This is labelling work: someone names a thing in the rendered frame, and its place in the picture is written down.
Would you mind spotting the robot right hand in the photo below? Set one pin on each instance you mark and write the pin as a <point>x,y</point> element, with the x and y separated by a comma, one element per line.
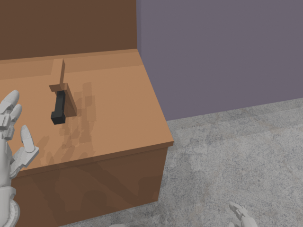
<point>243,215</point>

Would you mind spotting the robot left hand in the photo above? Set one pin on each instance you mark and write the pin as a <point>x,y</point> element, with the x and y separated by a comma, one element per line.
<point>9,114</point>

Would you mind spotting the left robot forearm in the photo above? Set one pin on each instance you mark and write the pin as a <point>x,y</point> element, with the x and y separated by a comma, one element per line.
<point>9,209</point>

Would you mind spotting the counter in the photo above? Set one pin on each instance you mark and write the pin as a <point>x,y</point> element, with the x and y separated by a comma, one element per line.
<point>110,153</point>

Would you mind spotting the tap lever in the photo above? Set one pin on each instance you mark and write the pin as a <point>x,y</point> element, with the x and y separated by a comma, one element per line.
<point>58,116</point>

